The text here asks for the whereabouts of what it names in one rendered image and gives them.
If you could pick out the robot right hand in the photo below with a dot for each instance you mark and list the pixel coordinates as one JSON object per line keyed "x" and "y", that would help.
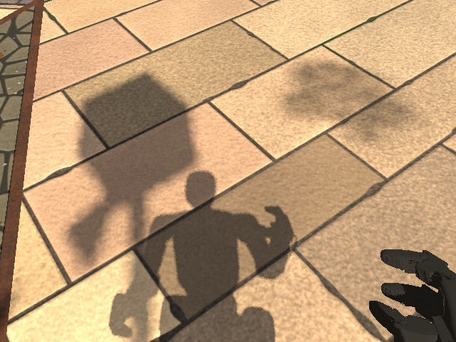
{"x": 437, "y": 308}

